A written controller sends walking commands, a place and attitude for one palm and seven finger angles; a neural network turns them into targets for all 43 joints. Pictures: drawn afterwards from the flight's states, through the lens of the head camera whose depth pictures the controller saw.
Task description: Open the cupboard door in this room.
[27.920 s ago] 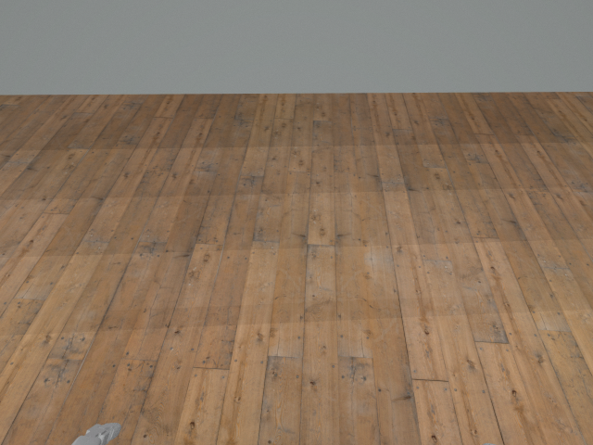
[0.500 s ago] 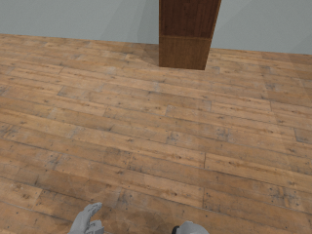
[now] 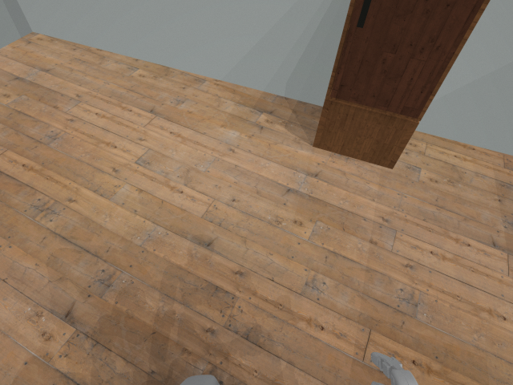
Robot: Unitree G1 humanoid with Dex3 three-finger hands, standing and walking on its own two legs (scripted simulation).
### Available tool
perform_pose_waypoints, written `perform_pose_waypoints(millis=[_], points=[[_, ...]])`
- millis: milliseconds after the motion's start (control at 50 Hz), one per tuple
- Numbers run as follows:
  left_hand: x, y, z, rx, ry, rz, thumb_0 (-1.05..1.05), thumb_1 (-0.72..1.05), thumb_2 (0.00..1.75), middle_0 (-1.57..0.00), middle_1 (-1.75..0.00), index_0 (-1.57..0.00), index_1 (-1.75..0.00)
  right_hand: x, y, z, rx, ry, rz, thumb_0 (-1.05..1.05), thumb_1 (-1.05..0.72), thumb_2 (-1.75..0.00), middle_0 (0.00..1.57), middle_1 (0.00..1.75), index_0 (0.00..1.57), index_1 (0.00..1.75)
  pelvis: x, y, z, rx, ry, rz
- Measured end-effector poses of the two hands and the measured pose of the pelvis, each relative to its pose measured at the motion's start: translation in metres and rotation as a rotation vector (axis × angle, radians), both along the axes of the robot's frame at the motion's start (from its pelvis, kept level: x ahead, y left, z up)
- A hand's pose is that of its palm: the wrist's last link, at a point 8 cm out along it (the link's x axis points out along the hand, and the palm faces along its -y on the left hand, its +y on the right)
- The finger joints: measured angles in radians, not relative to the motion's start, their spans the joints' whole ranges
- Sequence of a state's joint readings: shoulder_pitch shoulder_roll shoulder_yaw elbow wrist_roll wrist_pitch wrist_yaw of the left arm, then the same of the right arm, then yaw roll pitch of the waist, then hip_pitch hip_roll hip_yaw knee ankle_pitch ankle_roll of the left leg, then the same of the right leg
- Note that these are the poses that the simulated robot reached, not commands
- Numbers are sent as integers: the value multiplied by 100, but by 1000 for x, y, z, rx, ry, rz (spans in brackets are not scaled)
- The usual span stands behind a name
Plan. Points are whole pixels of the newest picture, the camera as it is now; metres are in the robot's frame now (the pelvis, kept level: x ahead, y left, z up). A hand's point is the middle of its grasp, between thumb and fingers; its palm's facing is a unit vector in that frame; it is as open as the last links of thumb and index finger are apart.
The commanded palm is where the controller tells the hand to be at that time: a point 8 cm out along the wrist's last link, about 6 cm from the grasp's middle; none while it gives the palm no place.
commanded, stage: turn or walk to find it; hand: left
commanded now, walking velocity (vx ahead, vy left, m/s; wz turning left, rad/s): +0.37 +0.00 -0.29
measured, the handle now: (366, 5) +1.39 -0.22 +0.03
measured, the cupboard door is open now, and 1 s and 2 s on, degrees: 0 0 0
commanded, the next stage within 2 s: stand and wait in 0.20 s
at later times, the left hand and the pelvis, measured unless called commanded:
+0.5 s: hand (218, 280) +0.32 +0.12 -0.15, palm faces -0.11 -0.96 -0.25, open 7.3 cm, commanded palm none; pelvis +0.18 -0.05 -0.01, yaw -5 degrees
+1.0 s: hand (204, 331) +0.23 +0.13 -0.16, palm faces +0.02 -0.98 -0.18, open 7.3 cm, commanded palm none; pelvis +0.23 -0.04 +0.02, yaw -4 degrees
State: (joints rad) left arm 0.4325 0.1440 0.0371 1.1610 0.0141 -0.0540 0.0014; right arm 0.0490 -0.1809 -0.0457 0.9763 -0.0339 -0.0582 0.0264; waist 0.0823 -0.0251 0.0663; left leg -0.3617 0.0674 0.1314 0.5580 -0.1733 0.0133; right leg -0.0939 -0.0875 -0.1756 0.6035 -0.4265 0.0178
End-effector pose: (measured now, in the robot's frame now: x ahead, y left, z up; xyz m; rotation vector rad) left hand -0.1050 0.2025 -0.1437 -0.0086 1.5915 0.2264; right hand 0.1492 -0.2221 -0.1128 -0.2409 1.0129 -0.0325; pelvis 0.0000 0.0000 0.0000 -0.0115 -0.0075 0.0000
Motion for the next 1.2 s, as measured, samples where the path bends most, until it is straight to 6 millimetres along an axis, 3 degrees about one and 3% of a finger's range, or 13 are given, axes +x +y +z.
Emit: perform_pose_waypoints(millis=[60,120,260,380,460,520,600,680,740,820,940,1080,1200], points=[[35,8,-1,-17,3,-37,0,91,90,-20,-30,-20,-30,8,14,0,20,-5,-35,0,-91,-90,20,30,19,30,22,9,2,6,-20,-25],[91,21,3,-6,-60,-90,1,91,90,-20,-30,-20,-30,-5,18,-1,38,42,-122,0,-91,-90,20,30,20,30,44,12,10,2,-27,-41],[251,35,17,61,-296,-195,1,91,90,-20,-30,-20,-30,-36,-20,0,-29,191,-268,-4,-95,-90,20,30,20,30,98,4,17,22,-14,-72],[371,10,28,104,-442,-295,0,92,90,-20,-30,-20,-30,-67,-31,-19,15,412,-337,-1,-93,-90,20,30,19,30,145,-22,9,37,-11,-83],[419,-19,22,130,-495,-346,0,91,90,-20,-30,-20,-30,-66,-40,-43,70,517,-363,0,-91,-90,20,30,19,30,177,-47,-8,39,-16,-90],[424,-37,23,117,-476,-350,0,91,90,-20,-30,-20,-30,-45,-46,-47,85,519,-361,1,-91,-90,20,30,19,30,186,-54,-5,30,-29,-76],[412,-52,24,95,-419,-313,0,92,90,-20,-30,-20,-30,-5,-52,-41,93,448,-327,1,-91,-90,20,30,19,30,193,-61,4,31,-30,-73],[406,-48,25,100,-411,-265,-2,94,90,-21,-30,-21,-30,32,-53,-34,88,367,-282,1,-91,-90,20,30,19,30,198,-63,8,18,-22,-68],[398,-43,19,87,-396,-237,-2,94,90,-21,-30,-21,-30,49,-56,-29,51,334,-262,2,-93,-90,20,30,19,30,203,-59,8,1,-21,-67],[383,-32,6,68,-353,-195,-1,94,90,-21,-30,-21,-30,57,-55,-21,13,298,-262,2,-93,-90,20,30,19,30,208,-52,6,-10,-30,-68],[348,-23,6,55,-245,-171,0,93,90,-20,-30,-20,-30,60,-43,-11,14,325,-243,1,-92,-90,20,30,19,30,220,-47,15,14,-28,-64],[302,-28,15,45,-88,-157,0,92,90,-20,-30,-20,-30,66,-34,-16,38,365,-240,2,-93,-90,20,30,20,30,232,-41,18,15,-19,-72],[292,-37,18,25,-16,-164,0,91,90,-20,-30,-20,-30,65,-28,-18,56,394,-258,2,-92,-90,20,30,20,30,241,-41,19,16,-7,-82]])
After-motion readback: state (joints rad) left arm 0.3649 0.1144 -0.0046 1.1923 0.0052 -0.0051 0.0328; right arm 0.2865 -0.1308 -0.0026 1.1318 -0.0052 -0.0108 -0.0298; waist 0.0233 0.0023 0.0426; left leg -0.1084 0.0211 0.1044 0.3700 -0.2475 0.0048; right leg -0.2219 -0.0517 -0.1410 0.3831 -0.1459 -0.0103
